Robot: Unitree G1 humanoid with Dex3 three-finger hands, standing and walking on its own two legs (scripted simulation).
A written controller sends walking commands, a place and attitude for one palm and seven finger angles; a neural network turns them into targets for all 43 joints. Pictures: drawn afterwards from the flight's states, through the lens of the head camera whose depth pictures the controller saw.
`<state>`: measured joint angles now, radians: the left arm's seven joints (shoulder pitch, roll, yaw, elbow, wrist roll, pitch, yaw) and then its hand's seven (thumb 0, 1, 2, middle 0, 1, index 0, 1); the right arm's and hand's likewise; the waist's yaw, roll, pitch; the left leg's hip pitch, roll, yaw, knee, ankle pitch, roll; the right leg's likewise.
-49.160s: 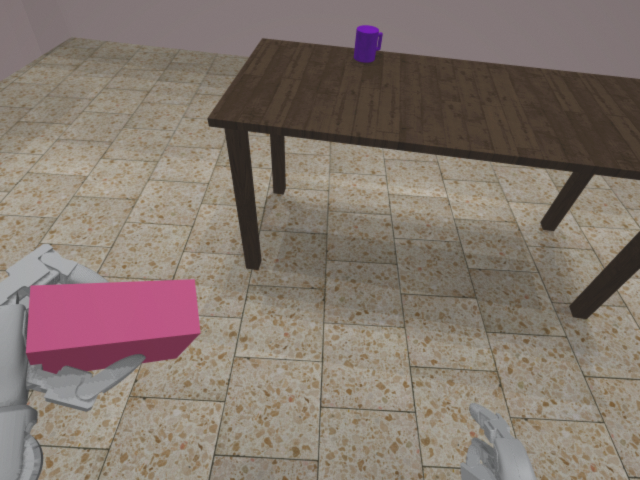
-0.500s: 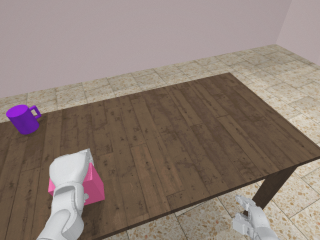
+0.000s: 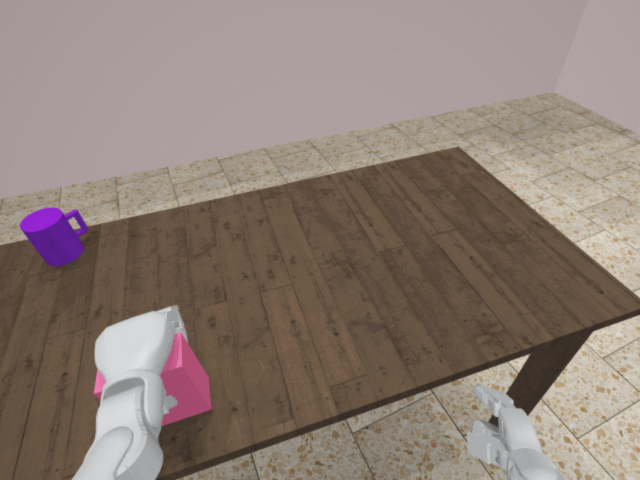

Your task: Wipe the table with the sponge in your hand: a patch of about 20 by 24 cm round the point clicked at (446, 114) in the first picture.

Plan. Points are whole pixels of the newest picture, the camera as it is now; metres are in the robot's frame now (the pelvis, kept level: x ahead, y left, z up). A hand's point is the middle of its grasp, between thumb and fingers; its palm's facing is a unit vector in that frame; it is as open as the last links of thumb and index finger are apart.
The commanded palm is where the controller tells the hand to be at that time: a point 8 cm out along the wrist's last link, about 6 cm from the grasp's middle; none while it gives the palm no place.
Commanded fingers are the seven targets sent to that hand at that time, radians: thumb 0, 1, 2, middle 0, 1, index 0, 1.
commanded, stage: lift the sponge slowly off the table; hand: left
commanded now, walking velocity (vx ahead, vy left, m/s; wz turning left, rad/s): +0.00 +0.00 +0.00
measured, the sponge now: (164, 391) +0.23 +0.27 -0.04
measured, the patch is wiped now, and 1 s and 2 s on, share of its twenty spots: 1.00 1.00 1.00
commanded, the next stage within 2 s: bring the sponge back beside the body in 1.74 s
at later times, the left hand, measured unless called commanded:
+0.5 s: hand (141, 368) +0.22 +0.27 +0.04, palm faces +0.00 -0.15 -0.99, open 9.7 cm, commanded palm +0.20 +0.26 +0.11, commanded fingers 0.00 0.10 1.30 -1.20 -1.60 -1.20 -1.60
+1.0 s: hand (143, 348) +0.23 +0.25 +0.08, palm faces +0.05 -0.15 -0.99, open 9.6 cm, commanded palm +0.20 +0.25 +0.15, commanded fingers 0.00 0.10 1.30 -1.20 -1.60 -1.20 -1.60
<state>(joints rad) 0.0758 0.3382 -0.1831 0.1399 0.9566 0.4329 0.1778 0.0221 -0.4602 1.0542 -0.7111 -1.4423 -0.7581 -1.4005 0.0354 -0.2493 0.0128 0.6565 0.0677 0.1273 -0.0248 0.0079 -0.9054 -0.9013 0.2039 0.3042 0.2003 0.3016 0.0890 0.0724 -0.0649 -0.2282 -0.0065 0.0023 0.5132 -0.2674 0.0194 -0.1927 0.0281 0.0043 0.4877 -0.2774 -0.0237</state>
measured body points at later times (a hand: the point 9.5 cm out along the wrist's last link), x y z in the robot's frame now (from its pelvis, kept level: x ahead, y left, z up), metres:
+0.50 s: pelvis -0.01 +0.00 +0.00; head -0.03 -0.03 +0.45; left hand +0.22 +0.27 +0.10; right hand +0.24 -0.20 -0.07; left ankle +0.00 +0.11 -0.74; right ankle -0.01 -0.11 -0.74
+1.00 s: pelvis -0.01 -0.01 +0.01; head -0.04 -0.04 +0.45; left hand +0.22 +0.26 +0.13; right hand +0.24 -0.21 -0.07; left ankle +0.00 +0.11 -0.74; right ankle -0.01 -0.11 -0.74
